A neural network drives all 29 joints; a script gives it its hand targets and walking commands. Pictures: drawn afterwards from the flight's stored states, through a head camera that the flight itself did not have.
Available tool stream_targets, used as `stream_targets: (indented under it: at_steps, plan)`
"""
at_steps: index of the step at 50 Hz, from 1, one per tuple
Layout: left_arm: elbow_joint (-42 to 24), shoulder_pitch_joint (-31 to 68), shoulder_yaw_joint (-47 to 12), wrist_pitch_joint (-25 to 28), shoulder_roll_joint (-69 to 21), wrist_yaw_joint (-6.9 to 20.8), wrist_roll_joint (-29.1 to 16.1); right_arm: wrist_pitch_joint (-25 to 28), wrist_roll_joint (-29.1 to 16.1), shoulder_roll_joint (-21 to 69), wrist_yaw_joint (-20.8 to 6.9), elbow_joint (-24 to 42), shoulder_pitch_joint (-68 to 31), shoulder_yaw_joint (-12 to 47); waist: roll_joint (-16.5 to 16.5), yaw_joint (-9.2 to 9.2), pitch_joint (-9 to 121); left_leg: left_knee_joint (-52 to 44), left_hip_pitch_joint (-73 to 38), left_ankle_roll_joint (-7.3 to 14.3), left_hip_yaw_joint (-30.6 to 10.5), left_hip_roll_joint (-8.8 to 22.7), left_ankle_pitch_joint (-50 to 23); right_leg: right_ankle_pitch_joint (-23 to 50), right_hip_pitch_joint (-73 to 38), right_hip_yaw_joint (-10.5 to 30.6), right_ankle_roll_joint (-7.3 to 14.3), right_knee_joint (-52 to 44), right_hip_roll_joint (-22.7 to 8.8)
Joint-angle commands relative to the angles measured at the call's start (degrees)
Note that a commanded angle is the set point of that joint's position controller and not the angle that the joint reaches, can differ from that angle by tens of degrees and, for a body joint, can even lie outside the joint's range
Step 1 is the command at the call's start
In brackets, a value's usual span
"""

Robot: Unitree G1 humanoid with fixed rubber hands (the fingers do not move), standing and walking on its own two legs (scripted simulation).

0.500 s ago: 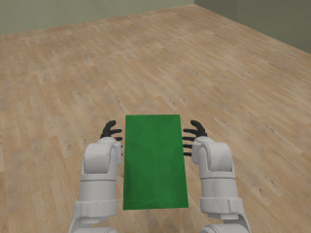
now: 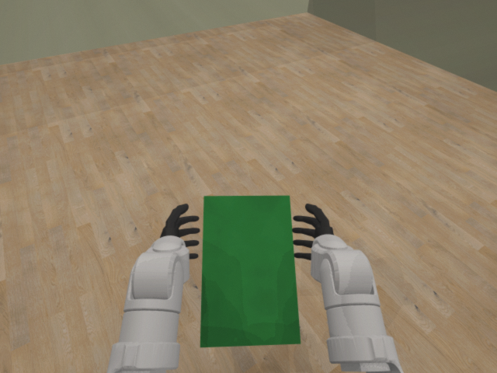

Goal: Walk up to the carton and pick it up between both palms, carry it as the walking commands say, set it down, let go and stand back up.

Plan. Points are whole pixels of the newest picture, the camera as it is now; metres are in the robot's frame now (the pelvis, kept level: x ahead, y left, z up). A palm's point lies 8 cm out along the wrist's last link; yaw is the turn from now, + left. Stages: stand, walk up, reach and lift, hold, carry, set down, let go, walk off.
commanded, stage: carry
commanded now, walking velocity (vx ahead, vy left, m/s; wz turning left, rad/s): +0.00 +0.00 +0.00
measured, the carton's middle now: (246, 268) +0.33 +0.00 -0.04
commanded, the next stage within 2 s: none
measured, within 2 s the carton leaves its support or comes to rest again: neither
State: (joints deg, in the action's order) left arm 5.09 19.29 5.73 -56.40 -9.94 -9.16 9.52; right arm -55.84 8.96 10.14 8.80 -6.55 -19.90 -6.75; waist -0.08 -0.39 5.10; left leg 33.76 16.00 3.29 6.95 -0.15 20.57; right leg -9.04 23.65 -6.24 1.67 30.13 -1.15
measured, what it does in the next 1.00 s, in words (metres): stands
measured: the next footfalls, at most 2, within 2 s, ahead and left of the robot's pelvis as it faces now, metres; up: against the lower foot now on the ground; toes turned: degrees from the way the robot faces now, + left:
none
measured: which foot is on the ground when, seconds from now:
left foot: down 0.00-1.00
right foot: down 0.00-1.00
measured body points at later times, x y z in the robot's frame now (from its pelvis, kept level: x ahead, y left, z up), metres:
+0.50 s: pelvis +0.00 +0.00 +0.00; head -0.02 +0.00 +0.45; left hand +0.31 +0.13 +0.05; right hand +0.31 -0.12 +0.05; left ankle -0.03 +0.07 -0.73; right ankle +0.07 -0.11 -0.73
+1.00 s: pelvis +0.00 -0.01 +0.00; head -0.02 +0.00 +0.45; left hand +0.31 +0.12 +0.05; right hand +0.32 -0.12 +0.05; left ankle -0.03 +0.07 -0.73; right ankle +0.07 -0.11 -0.73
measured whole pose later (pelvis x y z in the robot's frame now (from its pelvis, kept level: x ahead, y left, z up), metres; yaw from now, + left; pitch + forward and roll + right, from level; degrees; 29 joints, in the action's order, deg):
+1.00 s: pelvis +0.00 -0.01 +0.00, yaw +1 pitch +2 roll -1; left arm 9.8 17.0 5.5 -48.2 -9.3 -8.6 9.0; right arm -48.0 8.6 9.4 8.0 -10.8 -17.6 -6.1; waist -0.3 -0.3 5.9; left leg 33.9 16.2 2.9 6.1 0.0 20.4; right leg -9.2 23.4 -7.2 2.0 30.2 -1.2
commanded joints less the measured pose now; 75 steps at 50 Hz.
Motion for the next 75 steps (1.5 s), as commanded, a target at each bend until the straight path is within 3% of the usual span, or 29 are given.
stream_targets:
  at_steps: [1,29,75]
  plan:
    - [-5.61,24.08,-26.52,3.57,-52.72,13.34,-16.98,3.37,-16.68,51.94,-13.22,5.9,-25.0,26.08,-0.57,0.09,18.15,-5.98,-3.06,-1.2,-7.82,8.75,-13.83,9.48,-10.15,6.7,1.9,-2.11,-6.79]
    - [-3.22,21.88,-24.58,9.03,-49.41,12.3,-14.53,8.69,-14.22,48.7,-12.42,3.77,-22.49,24.43,-0.54,0.14,17.65,-6.18,-1.57,-0.96,-8.21,8.57,-12.26,7.93,-10.61,6.52,1.42,-2.53,-6.85]
    - [-2.19,19.8,-23.02,12.62,-46.87,11.47,-12.97,12.14,-12.64,46.31,-11.66,2.78,-20.28,23.22,-0.56,0.21,17.3,-5.99,-1.65,-0.63,-8.38,8.44,-12.55,8.18,-11.18,6.24,1.5,-2.35,-6.94]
